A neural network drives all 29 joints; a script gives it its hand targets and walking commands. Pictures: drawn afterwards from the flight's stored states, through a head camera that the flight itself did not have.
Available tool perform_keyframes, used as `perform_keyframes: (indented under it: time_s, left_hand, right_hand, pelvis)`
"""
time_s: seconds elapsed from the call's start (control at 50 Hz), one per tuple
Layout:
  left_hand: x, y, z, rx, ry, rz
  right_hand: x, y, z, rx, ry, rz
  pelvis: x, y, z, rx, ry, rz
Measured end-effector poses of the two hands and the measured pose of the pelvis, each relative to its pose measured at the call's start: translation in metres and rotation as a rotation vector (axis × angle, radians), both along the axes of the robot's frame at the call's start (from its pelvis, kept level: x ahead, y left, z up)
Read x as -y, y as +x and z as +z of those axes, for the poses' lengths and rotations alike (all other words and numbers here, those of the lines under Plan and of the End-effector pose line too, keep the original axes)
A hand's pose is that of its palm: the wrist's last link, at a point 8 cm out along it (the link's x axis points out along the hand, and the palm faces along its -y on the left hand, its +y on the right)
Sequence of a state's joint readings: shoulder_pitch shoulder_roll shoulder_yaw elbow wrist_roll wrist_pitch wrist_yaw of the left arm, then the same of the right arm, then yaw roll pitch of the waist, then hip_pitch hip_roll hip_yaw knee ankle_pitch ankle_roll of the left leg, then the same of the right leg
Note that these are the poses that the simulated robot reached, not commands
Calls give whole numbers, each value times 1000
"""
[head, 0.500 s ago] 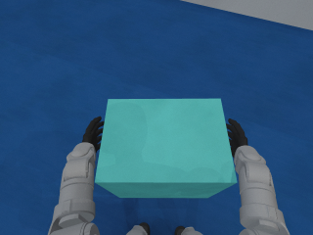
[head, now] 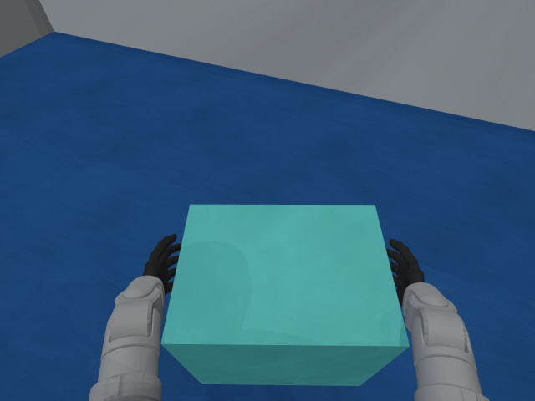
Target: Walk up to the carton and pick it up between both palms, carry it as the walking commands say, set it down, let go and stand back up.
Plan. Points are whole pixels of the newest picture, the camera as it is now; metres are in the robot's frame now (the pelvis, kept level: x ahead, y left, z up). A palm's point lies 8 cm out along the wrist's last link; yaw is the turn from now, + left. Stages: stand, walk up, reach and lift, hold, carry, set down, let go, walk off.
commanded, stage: reach and lift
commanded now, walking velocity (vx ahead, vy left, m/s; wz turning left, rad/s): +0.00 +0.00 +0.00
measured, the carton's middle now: (281, 301) +0.31 +0.00 -0.07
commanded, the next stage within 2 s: hold in 1.24 s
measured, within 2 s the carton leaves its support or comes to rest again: neither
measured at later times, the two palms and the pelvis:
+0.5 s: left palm (150, 280) +0.29 +0.19 +0.05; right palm (429, 286) +0.27 -0.20 +0.05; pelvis +0.00 -0.01 +0.01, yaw +0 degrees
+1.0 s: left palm (148, 283) +0.28 +0.19 +0.05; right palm (427, 285) +0.28 -0.20 +0.05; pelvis +0.01 -0.01 +0.01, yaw +0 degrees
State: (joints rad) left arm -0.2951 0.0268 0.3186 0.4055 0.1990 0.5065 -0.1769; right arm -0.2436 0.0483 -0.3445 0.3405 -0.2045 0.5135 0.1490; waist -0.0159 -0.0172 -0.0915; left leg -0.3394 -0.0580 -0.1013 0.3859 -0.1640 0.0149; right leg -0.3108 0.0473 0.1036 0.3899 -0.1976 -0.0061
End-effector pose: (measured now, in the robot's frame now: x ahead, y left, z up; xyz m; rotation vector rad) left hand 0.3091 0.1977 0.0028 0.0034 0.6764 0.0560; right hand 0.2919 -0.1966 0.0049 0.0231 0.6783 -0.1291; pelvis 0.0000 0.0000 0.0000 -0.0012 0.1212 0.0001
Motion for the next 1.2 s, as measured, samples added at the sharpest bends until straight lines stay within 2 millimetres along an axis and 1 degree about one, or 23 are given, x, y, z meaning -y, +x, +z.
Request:
perform_keyframes:
  time_s: [0.28,0.48,0.66,0.9,1.2]
  left_hand:
    - [5,-12,32,41,6,-1]
    - [8,-21,47,59,6,10]
    - [8,-25,48,50,-1,20]
    - [5,-26,46,47,7,28]
    - [10,-27,46,48,15,16]
  right_hand:
    - [5,-12,29,41,0,3]
    - [7,-18,44,59,-3,14]
    - [8,-18,47,51,1,16]
    - [5,-15,44,48,-2,31]
    - [10,-20,44,49,-10,25]
  pelvis:
    - [1,0,5,147,2,-5]
    - [6,-1,7,212,1,-2]
    - [8,-1,7,235,0,-6]
    - [6,4,7,231,1,-7]
    - [7,7,8,229,1,-8]
